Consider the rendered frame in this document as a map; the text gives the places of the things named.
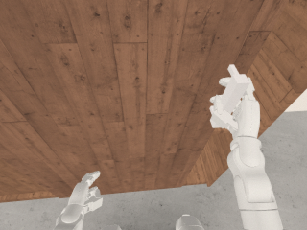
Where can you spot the wardrobe door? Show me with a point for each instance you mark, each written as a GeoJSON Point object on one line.
{"type": "Point", "coordinates": [122, 87]}
{"type": "Point", "coordinates": [14, 182]}

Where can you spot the left robot hand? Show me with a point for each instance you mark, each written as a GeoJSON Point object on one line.
{"type": "Point", "coordinates": [89, 199]}

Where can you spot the right robot hand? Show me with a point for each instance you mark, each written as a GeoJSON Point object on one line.
{"type": "Point", "coordinates": [246, 113]}

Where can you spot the robot left forearm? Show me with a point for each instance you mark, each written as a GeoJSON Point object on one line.
{"type": "Point", "coordinates": [71, 218]}

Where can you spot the robot right forearm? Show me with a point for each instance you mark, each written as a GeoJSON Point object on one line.
{"type": "Point", "coordinates": [252, 186]}

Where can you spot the handle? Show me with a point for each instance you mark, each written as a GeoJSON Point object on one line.
{"type": "Point", "coordinates": [233, 92]}

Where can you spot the robot right thigh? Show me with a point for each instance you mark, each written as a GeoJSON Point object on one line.
{"type": "Point", "coordinates": [188, 223]}

